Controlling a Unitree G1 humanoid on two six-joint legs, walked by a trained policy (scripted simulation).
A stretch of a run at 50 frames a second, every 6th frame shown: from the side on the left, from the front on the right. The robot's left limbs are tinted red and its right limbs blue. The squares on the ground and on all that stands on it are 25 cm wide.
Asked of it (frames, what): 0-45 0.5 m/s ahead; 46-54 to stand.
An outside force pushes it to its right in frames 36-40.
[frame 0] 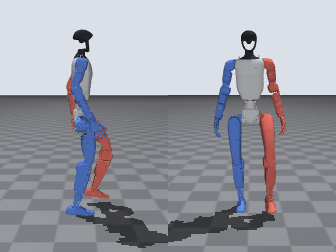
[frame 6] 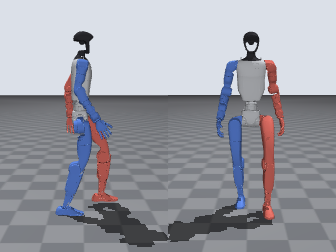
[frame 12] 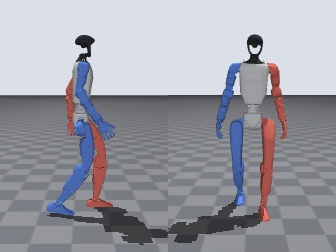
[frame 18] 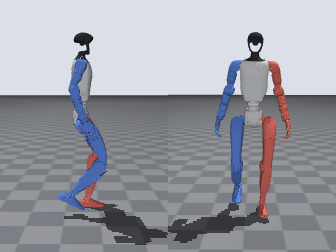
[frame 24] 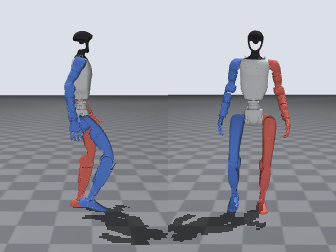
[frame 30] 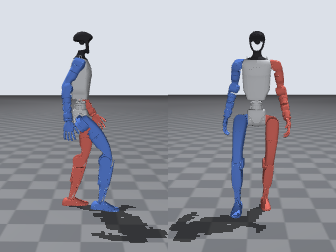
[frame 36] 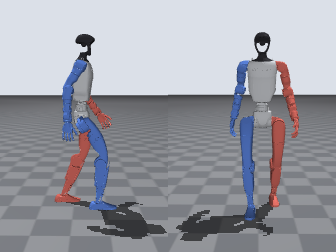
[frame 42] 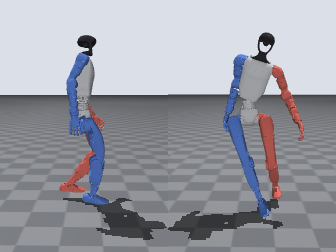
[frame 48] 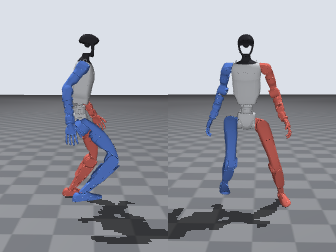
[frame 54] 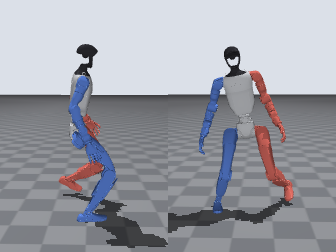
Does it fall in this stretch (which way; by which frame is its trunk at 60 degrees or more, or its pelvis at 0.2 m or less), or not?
no
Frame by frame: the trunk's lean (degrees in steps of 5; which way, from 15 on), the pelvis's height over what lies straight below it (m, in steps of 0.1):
0: 0, 0.8
6: 5, 0.8
12: 5, 0.8
18: 5, 0.8
24: 0, 0.8
30: 5, 0.8
36: 5, 0.8
42: 20 to its left, 0.8
48: 10, 0.7
54: 15 forward and to its right, 0.7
